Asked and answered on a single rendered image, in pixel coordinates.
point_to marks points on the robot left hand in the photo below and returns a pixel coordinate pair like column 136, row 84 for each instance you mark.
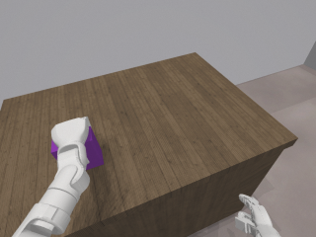
column 76, row 129

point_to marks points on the left robot forearm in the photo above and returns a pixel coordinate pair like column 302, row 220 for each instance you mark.
column 52, row 214

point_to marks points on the robot right hand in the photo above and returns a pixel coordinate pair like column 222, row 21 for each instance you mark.
column 259, row 216

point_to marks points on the right robot forearm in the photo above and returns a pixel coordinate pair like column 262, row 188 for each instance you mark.
column 265, row 230

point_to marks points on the sponge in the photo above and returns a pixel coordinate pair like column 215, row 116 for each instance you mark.
column 93, row 150

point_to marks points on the table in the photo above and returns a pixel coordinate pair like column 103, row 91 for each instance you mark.
column 180, row 143

